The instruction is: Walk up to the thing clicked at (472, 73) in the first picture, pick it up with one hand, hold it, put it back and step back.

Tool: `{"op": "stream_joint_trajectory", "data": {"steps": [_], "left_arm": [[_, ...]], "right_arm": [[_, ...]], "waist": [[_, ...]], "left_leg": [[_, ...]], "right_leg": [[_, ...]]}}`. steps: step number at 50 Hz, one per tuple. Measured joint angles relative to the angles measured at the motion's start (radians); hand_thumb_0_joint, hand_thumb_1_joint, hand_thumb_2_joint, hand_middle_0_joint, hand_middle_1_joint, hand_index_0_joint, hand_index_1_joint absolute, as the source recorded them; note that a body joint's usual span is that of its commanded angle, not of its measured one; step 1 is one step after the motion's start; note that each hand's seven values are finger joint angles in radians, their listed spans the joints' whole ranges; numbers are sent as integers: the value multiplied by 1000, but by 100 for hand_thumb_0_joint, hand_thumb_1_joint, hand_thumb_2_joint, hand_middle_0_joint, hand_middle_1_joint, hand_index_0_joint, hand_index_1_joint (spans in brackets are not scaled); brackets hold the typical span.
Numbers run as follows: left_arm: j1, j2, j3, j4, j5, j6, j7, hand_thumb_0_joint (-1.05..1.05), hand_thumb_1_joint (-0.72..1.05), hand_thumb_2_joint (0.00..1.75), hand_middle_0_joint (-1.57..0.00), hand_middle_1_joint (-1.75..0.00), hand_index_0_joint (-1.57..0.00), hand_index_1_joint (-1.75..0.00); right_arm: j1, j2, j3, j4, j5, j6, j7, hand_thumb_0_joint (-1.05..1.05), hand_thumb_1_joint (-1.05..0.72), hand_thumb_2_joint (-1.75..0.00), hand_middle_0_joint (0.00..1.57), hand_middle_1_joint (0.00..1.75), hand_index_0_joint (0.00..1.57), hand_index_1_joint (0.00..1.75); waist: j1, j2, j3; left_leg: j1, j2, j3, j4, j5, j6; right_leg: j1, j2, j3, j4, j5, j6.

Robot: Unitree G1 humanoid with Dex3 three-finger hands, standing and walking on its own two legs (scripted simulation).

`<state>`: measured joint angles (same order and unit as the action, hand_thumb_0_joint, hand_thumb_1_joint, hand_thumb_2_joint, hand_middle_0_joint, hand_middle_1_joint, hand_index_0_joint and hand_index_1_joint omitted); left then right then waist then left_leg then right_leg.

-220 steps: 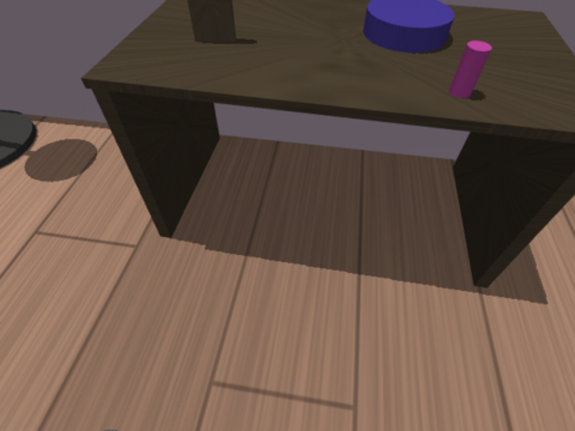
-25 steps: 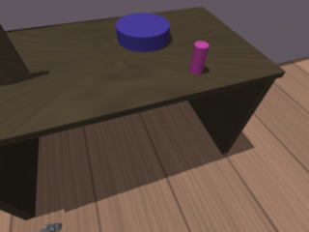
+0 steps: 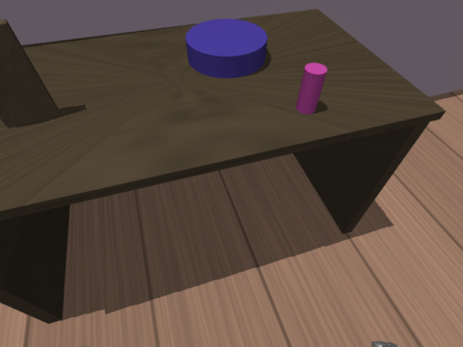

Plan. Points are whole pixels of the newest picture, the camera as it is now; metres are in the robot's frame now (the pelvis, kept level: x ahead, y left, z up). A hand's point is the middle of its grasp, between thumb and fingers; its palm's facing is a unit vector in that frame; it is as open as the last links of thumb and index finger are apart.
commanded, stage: walk up
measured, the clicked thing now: (310, 89) +0.71 -0.19 +0.04
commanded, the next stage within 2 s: stand in 0.02 s
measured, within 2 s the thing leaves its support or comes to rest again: neither
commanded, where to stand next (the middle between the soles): +0.05 +0.01 m, yaw -1 degrees
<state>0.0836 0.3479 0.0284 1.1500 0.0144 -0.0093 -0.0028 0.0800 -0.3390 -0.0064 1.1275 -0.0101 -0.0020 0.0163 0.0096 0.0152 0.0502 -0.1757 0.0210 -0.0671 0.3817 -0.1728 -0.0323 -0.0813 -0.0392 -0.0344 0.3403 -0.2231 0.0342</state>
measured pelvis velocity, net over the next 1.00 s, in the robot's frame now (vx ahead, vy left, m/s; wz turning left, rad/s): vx -0.01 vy -0.01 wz -0.03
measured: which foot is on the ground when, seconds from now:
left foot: down 0.00-1.00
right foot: down 0.00-1.00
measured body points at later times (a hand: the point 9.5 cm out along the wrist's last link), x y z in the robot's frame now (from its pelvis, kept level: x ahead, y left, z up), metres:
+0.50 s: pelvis +0.00 -0.01 +0.00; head +0.01 -0.01 +0.45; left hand +0.08 +0.29 -0.13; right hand +0.07 -0.31 -0.13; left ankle +0.02 +0.14 -0.75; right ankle -0.02 -0.14 -0.75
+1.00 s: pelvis -0.01 -0.01 +0.00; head +0.00 -0.01 +0.45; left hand +0.07 +0.30 -0.13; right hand +0.05 -0.31 -0.13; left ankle +0.02 +0.14 -0.75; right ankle -0.02 -0.14 -0.75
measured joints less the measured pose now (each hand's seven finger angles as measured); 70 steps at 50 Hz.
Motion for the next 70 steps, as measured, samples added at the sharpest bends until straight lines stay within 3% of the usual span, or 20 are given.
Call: {"op": "stream_joint_trajectory", "data": {"steps": [22, 70], "left_arm": [[21, -2, -27, -25, -2, -4, 0, 1, 90, 90, -20, -30, -20, -30], [43, 9, -31, -41, -4, -1, -1, 1, 90, 90, -20, -30, -20, -30]], "right_arm": [[5, -14, 4, -2, 0, 1, -1, 0, -90, -90, 20, 30, 20, 30], [26, -13, 11, -3, -1, -2, -3, 0, -90, -90, 20, 30, 20, 30]], "waist": [[-7, -10, 10], [-5, -14, 8]], "left_leg": [[19, 14, 18, -38, 19, -11], [22, 17, 33, -33, 9, -10]], "right_leg": [[-5, 12, 18, -7, 10, -10], [-9, 13, 33, 2, 4, -10]]}}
